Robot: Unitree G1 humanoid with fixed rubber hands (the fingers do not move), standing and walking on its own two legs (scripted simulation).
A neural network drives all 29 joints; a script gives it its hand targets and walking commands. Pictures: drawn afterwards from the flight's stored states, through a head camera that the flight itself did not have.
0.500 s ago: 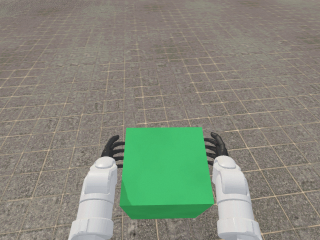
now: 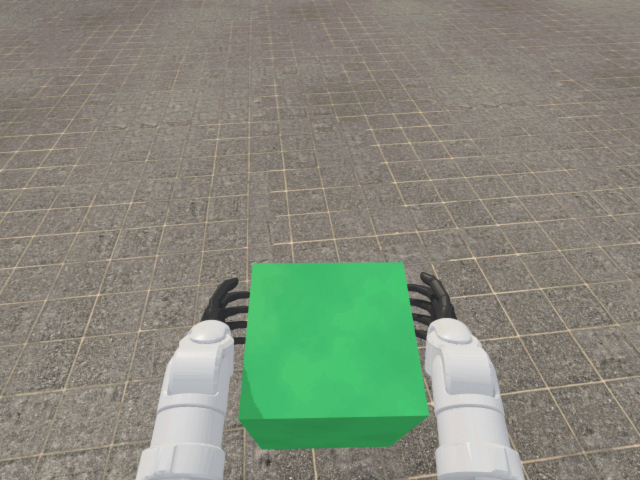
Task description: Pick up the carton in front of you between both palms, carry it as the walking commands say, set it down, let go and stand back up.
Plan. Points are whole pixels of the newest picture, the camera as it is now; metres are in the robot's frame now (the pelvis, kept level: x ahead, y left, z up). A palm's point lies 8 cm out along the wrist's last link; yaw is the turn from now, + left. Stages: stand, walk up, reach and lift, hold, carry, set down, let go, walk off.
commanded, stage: carry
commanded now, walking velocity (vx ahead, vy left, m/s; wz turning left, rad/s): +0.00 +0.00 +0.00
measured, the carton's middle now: (327, 362) +0.31 +0.00 -0.06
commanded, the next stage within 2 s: hold in 0.20 s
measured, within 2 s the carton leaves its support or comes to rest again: neither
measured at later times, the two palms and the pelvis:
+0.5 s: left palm (218, 325) +0.30 +0.14 +0.05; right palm (449, 336) +0.28 -0.16 +0.05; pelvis +0.00 +0.01 +0.01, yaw -3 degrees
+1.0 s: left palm (216, 311) +0.32 +0.15 +0.05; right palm (437, 321) +0.30 -0.15 +0.05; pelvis +0.02 +0.02 +0.01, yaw -3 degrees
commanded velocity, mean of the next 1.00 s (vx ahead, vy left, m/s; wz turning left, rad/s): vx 0.00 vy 0.00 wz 0.00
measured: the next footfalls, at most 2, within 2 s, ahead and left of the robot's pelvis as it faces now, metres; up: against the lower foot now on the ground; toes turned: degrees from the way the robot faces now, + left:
none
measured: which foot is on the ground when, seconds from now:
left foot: down 0.00-1.00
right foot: down 0.00-1.00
